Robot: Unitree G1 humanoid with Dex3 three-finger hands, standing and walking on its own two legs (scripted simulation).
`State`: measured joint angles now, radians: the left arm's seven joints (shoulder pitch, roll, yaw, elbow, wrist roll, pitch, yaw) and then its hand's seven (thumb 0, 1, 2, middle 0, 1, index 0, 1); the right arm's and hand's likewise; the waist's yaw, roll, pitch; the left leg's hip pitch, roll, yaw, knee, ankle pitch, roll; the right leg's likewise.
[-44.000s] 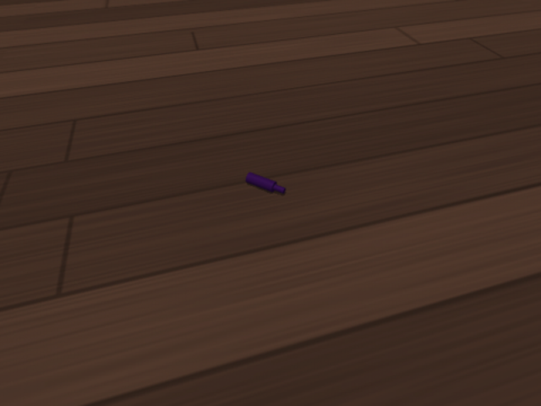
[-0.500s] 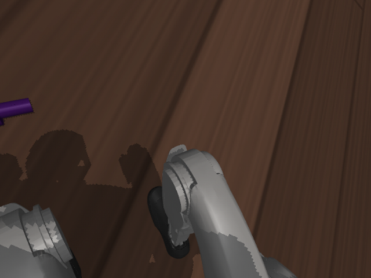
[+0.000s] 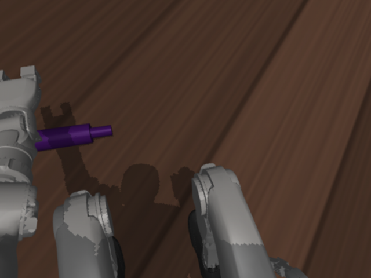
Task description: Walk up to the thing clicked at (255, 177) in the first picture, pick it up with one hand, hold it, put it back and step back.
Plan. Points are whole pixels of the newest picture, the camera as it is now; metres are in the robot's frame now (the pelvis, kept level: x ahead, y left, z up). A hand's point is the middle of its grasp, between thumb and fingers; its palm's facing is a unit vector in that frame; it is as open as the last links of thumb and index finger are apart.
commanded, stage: withdraw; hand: left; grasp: from above
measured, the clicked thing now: (73, 135) +0.50 +0.23 -0.31
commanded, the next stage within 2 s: home in 0.38 s
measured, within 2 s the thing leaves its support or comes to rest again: neither
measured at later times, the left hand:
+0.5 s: hand (40, 132) +0.47 +0.27 -0.17, palm faces -0.47 -0.04 -0.88, open 13.7 cm
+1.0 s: hand (8, 137) +0.42 +0.27 -0.05, palm faces -0.33 -0.48 -0.81, open 8.7 cm
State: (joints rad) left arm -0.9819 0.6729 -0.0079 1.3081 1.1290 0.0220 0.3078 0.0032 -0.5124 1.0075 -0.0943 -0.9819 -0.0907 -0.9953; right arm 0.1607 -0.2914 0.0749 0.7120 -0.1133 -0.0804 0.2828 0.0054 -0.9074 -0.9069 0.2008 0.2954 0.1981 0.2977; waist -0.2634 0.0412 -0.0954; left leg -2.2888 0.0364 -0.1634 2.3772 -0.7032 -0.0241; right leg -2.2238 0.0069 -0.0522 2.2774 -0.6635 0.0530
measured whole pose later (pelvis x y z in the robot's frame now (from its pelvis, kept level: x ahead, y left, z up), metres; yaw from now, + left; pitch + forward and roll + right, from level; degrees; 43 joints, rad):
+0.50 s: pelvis -0.02 +0.00 -0.01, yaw +1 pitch +32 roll -7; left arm -1.13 0.77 0.00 1.60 1.30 -0.20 0.37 0.00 -0.46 0.99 -0.12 -0.98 -0.13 -0.98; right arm 0.19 -0.32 0.13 0.69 -0.16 -0.06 0.11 0.00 -0.90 -0.90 0.20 0.29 0.20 0.30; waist -0.33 -0.04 -0.01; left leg -2.33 0.01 -0.16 2.39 -0.62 -0.03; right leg -2.26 -0.01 -0.05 2.30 -0.61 0.04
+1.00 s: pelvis +0.00 +0.00 +0.07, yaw +3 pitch +36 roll -7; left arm -0.65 0.53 0.06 0.84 0.72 0.05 0.07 0.00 0.59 0.90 -0.22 -0.40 -0.22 -0.41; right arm 0.19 -0.27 0.00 0.64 -0.03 0.02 0.14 0.01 -0.90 -0.90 0.20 0.30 0.20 0.30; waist -0.15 0.06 -0.17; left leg -2.09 0.03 -0.11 2.14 -0.69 -0.01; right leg -2.03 -0.02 -0.03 2.07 -0.67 0.05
